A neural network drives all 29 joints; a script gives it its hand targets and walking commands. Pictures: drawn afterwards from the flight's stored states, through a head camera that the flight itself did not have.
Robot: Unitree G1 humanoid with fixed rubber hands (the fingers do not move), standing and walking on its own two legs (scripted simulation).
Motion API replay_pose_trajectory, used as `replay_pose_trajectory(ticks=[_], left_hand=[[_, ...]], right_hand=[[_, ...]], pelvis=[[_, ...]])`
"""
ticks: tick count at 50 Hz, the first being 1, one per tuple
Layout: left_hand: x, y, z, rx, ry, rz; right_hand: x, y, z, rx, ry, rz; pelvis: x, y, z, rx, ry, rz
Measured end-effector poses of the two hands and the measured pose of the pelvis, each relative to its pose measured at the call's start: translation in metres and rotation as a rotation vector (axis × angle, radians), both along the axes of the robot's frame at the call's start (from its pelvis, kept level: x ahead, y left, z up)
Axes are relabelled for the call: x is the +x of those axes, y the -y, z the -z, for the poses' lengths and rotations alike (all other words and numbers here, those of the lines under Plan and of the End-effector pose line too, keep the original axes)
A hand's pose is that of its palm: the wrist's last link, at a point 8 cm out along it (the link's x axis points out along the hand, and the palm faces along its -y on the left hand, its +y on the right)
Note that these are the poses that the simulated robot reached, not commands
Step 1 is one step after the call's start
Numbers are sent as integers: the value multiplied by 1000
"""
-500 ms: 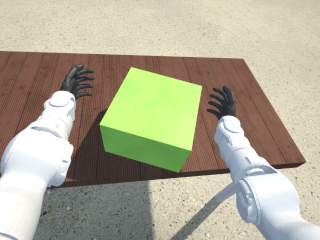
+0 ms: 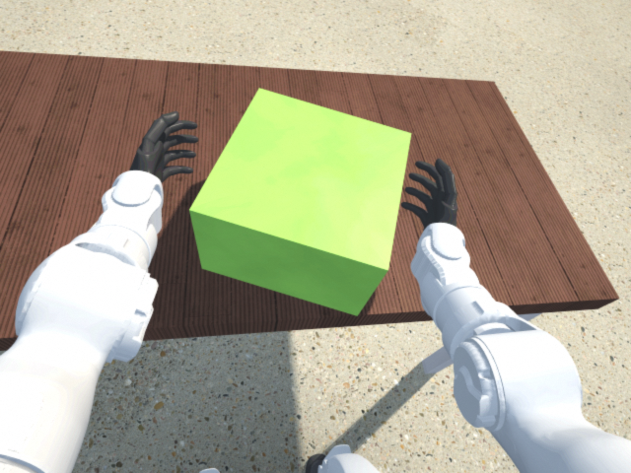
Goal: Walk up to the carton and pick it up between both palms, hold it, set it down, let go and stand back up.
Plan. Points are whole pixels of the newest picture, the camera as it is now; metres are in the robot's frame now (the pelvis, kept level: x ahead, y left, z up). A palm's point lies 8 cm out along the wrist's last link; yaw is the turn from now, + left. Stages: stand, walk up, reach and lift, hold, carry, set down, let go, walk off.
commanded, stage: reach and lift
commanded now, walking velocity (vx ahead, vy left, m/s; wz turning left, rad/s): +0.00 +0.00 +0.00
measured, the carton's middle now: (307, 200) +0.50 -0.06 +0.01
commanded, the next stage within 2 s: none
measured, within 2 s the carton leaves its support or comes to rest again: neither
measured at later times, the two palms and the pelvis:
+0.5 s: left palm (172, 173) +0.50 +0.12 +0.07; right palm (432, 222) +0.42 -0.21 +0.06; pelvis +0.00 +0.00 +0.00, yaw -1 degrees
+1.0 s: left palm (176, 177) +0.50 +0.11 +0.07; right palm (429, 230) +0.41 -0.21 +0.06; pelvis +0.02 +0.01 +0.03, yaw +0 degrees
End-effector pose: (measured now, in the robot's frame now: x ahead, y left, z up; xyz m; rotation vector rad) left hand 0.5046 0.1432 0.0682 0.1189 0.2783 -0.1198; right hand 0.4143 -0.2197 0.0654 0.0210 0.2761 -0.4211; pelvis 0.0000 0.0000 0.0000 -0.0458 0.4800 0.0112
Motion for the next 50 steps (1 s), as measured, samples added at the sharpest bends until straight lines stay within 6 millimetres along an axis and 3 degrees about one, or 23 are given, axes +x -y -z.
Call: replay_pose_trajectory(ticks=[17,35,50], left_hand=[[-1,26,2,-14,-10,58],[-1,27,2,-5,-7,74],[-6,30,3,-18,-8,131]], right_hand=[[1,-6,1,16,23,27],[1,-8,3,26,37,45],[-7,-11,10,6,103,34]], pelvis=[[3,-5,-1,1,13,14],[2,-3,-5,3,15,10],[15,-7,-32,-4,96,-6]])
